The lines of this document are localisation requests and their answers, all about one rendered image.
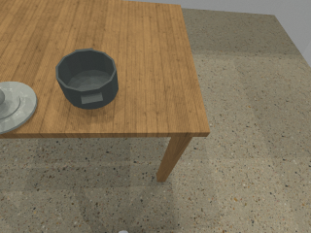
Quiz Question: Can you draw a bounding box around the pot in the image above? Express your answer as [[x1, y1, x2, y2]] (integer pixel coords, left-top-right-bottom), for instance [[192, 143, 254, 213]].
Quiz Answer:
[[55, 48, 119, 110]]

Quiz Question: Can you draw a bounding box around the table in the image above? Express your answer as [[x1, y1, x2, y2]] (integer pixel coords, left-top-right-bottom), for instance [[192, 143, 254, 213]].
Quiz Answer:
[[0, 0, 211, 183]]

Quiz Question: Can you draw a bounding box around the lid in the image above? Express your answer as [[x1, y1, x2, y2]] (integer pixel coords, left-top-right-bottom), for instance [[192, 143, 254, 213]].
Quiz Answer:
[[0, 81, 38, 135]]

